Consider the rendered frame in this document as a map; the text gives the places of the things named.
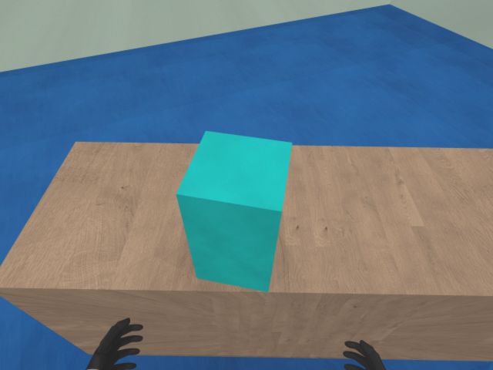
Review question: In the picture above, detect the carton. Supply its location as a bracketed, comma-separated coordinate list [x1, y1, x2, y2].
[176, 131, 292, 292]

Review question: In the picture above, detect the pedestal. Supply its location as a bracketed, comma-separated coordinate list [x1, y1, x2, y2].
[0, 142, 493, 362]

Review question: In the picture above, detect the robot left hand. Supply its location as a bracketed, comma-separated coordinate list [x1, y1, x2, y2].
[86, 318, 143, 370]

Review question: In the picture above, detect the robot right hand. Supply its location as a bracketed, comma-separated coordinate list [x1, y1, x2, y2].
[343, 340, 386, 370]

